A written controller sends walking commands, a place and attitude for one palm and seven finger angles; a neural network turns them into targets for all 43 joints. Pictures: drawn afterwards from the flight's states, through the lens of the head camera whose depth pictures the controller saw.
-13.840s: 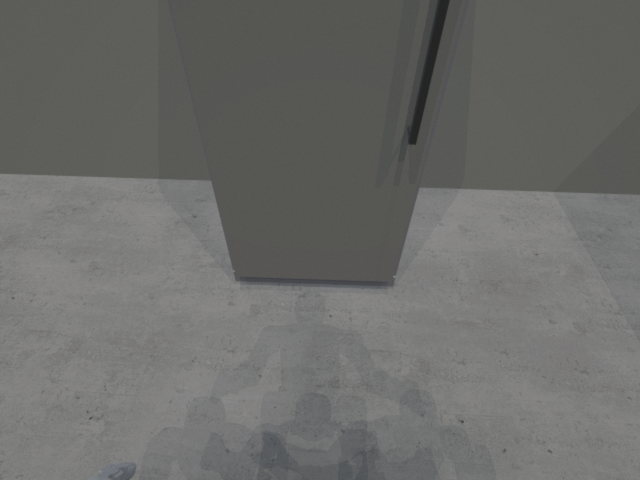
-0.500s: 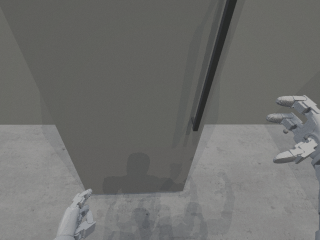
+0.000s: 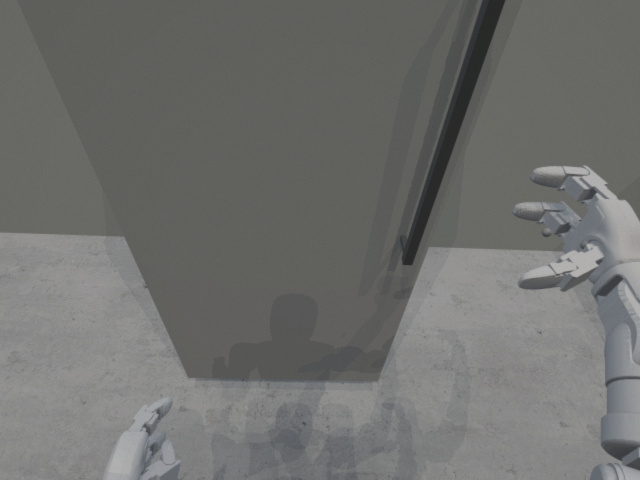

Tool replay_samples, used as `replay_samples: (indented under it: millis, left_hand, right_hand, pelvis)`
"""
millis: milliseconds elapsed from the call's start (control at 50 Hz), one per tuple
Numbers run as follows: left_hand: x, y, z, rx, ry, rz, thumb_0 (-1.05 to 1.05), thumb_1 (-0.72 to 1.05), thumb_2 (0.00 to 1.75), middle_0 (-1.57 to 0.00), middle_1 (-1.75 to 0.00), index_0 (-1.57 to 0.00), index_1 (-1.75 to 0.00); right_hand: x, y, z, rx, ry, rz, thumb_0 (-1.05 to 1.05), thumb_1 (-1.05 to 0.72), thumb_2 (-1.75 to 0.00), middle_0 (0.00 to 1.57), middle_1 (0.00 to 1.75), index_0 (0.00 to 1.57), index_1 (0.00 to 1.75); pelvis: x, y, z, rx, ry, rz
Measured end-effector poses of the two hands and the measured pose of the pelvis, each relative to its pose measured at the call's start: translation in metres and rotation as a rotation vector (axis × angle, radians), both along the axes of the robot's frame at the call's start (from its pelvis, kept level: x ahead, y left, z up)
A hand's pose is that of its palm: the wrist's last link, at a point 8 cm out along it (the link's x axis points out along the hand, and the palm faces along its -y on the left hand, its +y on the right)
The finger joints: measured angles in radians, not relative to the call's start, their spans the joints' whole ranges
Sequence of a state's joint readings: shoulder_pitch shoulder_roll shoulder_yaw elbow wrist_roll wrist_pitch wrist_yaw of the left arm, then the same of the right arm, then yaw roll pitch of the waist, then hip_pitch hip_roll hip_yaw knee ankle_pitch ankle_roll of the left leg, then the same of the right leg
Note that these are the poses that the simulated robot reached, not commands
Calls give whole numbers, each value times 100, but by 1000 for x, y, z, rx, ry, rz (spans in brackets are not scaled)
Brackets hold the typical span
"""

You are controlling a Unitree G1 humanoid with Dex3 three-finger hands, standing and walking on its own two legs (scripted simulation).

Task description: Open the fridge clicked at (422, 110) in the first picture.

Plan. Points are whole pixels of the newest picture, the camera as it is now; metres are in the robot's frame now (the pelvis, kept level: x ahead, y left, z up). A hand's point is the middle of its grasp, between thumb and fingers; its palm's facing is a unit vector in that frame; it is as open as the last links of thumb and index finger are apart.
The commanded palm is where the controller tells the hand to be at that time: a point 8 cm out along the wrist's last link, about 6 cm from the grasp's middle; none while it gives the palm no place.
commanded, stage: move the hooked fingers beside the handle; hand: right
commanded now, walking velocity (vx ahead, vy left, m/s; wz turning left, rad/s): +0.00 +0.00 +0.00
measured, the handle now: (442, 136) +0.52 -0.13 +0.20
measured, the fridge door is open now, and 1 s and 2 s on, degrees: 0 0 0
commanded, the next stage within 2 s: feel for the door with the fingertips in 1.62 s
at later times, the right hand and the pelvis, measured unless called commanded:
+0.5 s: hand (506, 197) +0.42 -0.20 +0.18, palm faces -0.03 +1.00 -0.01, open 14.0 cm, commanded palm +0.41 -0.25 +0.17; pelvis +0.00 +0.00 +0.00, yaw +0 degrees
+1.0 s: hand (481, 172) +0.48 -0.18 +0.17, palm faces -0.04 +1.00 +0.01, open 14.0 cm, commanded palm +0.45 -0.24 +0.17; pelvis +0.01 +0.00 +0.00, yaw +2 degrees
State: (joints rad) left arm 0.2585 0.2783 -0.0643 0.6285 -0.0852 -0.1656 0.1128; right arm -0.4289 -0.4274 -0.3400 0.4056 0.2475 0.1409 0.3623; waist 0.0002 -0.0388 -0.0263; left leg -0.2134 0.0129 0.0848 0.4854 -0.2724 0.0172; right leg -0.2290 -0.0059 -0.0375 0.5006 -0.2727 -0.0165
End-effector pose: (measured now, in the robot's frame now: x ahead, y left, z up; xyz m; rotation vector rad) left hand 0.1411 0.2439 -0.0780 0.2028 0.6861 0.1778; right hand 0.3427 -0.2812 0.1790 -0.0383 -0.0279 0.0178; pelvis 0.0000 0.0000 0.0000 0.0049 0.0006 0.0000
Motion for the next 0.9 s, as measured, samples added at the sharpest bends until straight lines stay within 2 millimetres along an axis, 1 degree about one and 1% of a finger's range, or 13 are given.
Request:
replay_samples:
  millis: [100, 180, 240, 360, 500, 620, 720, 800, 900]
  left_hand:
    - [0, -1, -1, -13, 6, 10, 1, 90, 90, -20, -29, -21, -30]
    - [-3, -1, -4, -20, 23, 17, 1, 90, 90, -20, -30, -21, -30]
    - [-7, 0, -6, -19, 45, 25, 1, 90, 90, -20, -30, -21, -30]
    - [-20, 7, -11, -6, 98, 45, 1, 90, 90, -20, -30, -21, -30]
    - [-39, 16, -17, 10, 166, 78, 1, 90, 90, -20, -30, -21, -30]
    - [-60, 22, -21, 19, 221, 112, 1, 90, 90, -20, -29, -21, -30]
    - [-78, 23, -24, 17, 269, 136, 1, 90, 90, -20, -29, -21, -30]
    - [-92, 24, -27, 16, 311, 153, 1, 90, 90, -20, -29, -21, -30]
    - [-110, 23, -30, 15, 359, 176, 1, 90, 90, -20, -29, -21, -30]
  right_hand:
    - [14, 9, 3, 9, -5, 7, -1, 50, -30, 31, 120, 30, 120]
    - [23, 13, 0, 16, 19, 4, -1, 50, -30, 31, 120, 30, 120]
    - [30, 15, -2, 16, 31, -3, -1, 50, -30, 31, 120, 30, 120]
    - [42, 19, 0, 20, 19, -2, -1, 50, -30, 30, 120, 30, 120]
    - [62, 27, -3, 30, 46, 9, -1, 50, -30, 30, 120, 30, 120]
    - [80, 36, -3, 36, 37, 14, -1, 50, -30, 30, 120, 30, 120]
    - [93, 42, -3, 45, 36, 20, -1, 50, -30, 30, 120, 30, 120]
    - [103, 44, -7, 48, 54, 12, -1, 50, -30, 30, 120, 30, 120]
    - [114, 45, -6, 47, 34, 12, -1, 50, -30, 30, 120, 30, 120]
  pelvis:
    - [2, 0, 0, -2, 7, 6]
    - [3, 1, 0, -3, 13, 7]
    - [4, 2, 0, -2, 17, 9]
    - [5, 3, 0, -1, 24, 8]
    - [4, 3, -1, 0, 40, 8]
    - [4, 3, -1, 0, 57, 16]
    - [4, 2, -2, 0, 71, 23]
    - [4, 2, -3, 1, 85, 26]
    - [4, 0, -4, 2, 103, 33]
